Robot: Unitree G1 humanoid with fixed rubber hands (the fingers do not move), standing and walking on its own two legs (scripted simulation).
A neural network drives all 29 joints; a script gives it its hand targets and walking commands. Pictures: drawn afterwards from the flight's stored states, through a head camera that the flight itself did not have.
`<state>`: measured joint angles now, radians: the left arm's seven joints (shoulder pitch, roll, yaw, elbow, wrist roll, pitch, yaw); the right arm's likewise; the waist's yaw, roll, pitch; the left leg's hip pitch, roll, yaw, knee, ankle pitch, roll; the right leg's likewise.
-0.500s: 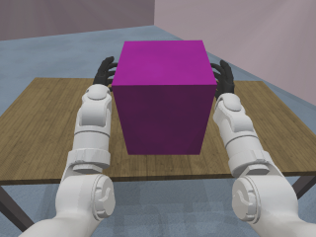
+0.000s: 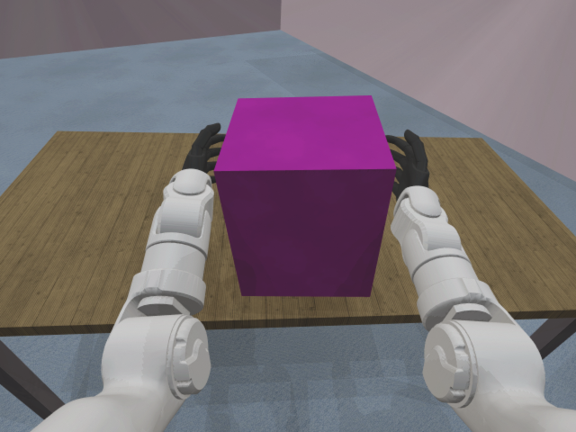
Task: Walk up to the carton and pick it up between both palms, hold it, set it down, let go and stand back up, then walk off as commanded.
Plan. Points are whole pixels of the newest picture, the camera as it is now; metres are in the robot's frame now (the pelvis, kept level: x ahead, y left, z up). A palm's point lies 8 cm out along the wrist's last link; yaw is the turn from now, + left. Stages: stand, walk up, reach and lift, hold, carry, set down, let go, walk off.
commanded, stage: set down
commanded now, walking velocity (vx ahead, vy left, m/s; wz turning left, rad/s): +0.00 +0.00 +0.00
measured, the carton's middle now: (304, 198) +0.45 +0.00 +0.13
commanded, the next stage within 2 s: none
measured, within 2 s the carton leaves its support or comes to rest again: neither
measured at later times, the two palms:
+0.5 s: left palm (205, 170) +0.44 +0.15 +0.18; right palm (410, 184) +0.43 -0.15 +0.18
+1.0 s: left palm (210, 177) +0.46 +0.15 +0.16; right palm (405, 191) +0.44 -0.15 +0.16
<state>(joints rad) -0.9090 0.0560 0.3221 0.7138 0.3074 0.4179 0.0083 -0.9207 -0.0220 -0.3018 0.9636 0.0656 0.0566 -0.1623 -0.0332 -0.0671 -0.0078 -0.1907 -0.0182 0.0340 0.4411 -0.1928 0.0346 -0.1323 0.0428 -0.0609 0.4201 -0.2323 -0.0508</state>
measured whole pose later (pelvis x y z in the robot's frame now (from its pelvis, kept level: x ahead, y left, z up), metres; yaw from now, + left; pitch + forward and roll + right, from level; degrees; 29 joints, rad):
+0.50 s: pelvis +0.02 +0.00 +0.00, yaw +0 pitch -2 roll +0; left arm -0.93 0.06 0.36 0.82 0.31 0.29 0.01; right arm -0.91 0.01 -0.41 0.98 -0.05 -0.01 -0.15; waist -0.03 -0.06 -0.03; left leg -0.19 -0.02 0.03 0.44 -0.22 0.03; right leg -0.13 0.04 -0.06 0.42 -0.26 -0.05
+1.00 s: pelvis +0.03 -0.01 +0.00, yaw +0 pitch -1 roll +0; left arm -0.94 0.06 0.43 0.92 0.31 0.23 0.00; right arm -0.90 0.06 -0.52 0.95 -0.16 0.01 -0.12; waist -0.03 -0.06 -0.02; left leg -0.19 -0.02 0.03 0.44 -0.23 0.03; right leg -0.13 0.04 -0.06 0.42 -0.27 -0.05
